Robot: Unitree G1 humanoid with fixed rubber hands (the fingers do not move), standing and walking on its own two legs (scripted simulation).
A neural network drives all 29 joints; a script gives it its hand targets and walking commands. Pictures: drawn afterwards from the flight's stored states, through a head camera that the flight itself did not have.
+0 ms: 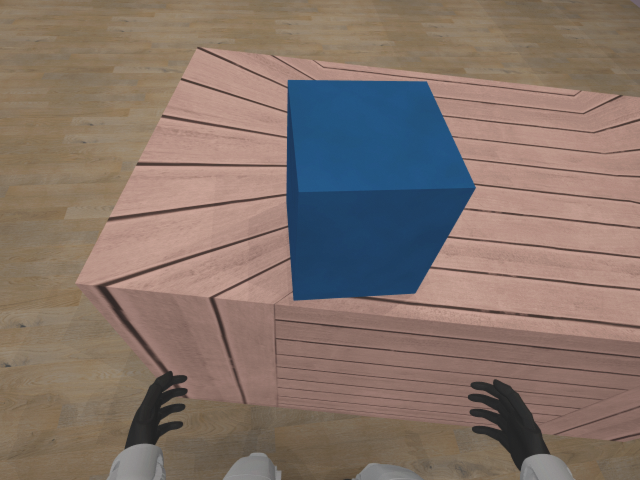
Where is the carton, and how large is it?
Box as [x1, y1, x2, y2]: [286, 80, 475, 300]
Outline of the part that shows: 288,80 286,202 293,300 414,293 475,188 426,81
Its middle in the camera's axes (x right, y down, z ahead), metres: +0.06 -0.06 +0.59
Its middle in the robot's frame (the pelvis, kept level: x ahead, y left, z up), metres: +0.49 -0.04 +0.03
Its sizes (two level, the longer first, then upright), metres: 0.210 0.200 0.250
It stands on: a pedestal, 0.67 m high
